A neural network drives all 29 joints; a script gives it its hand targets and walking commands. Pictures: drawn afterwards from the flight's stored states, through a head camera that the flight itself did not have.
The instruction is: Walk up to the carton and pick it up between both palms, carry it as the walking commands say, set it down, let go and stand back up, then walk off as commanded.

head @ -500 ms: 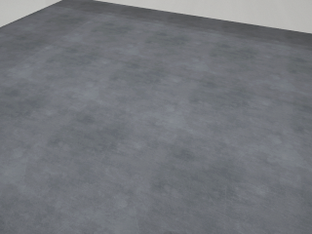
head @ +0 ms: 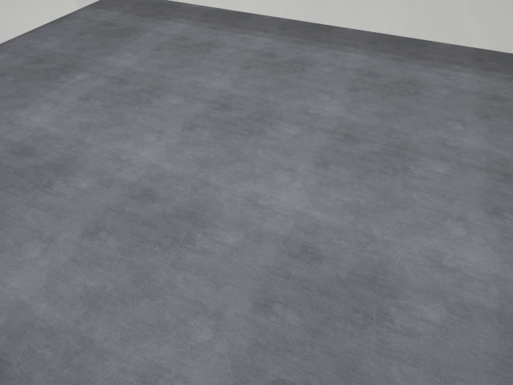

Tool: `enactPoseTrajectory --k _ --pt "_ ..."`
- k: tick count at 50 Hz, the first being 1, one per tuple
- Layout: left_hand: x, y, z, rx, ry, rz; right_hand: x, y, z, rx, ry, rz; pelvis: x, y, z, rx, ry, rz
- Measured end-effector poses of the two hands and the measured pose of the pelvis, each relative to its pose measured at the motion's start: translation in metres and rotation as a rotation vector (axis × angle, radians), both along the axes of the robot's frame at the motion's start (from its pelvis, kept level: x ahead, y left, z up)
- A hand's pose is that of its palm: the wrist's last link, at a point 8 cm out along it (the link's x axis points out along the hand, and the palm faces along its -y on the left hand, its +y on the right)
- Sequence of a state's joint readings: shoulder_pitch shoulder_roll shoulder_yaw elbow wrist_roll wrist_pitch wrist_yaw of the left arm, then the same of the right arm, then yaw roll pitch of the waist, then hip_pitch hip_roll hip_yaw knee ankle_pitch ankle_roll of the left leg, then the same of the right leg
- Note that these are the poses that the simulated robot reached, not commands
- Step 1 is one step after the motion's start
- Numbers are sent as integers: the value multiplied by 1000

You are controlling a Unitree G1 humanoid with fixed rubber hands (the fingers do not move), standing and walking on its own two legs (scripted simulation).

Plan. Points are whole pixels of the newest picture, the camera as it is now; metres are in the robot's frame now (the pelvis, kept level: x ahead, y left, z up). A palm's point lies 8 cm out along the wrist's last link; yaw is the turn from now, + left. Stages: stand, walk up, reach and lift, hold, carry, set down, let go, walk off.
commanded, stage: stand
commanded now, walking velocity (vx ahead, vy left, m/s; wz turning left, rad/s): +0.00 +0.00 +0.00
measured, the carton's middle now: out of the picture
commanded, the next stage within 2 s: walk off in 0.30 s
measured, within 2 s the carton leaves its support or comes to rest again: neither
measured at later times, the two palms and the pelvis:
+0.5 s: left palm out of the picture -0.02 +0.24 -0.14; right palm out of the picture -0.03 -0.23 -0.14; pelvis +0.00 +0.01 +0.00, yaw +0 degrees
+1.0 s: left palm out of the picture +0.00 +0.24 -0.12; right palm out of the picture -0.04 -0.28 -0.16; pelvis -0.11 -0.01 -0.02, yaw -13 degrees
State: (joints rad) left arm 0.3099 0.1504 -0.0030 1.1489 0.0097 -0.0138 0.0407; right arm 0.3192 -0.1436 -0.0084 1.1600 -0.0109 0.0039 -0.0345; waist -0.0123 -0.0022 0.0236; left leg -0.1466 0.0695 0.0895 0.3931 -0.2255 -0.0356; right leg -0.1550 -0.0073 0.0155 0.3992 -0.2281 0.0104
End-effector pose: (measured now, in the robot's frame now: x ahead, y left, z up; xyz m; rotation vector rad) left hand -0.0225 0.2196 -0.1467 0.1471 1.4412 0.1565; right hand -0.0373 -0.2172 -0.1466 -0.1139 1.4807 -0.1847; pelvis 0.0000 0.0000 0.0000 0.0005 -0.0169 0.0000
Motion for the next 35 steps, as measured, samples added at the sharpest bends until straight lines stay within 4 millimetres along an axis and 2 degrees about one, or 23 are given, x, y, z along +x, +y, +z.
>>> enactPoseTrajectory --k 14,20,29,35 --pt "-6 0 -1 -8 9 5 -2 6 -1 4 2 2 -1 4 0 0 0 3" --pt "-3 9 1 9 -9 0 2 0 1 -15 -19 7 -2 6 -1 1 -2 4" --pt "19 34 1 62 -79 -30 19 -25 1 -90 -81 -1 -11 8 -7 7 5 -17" --pt "41 41 -5 81 -148 -105 13 -38 -8 -135 -113 -39 -33 9 -20 23 24 -65"
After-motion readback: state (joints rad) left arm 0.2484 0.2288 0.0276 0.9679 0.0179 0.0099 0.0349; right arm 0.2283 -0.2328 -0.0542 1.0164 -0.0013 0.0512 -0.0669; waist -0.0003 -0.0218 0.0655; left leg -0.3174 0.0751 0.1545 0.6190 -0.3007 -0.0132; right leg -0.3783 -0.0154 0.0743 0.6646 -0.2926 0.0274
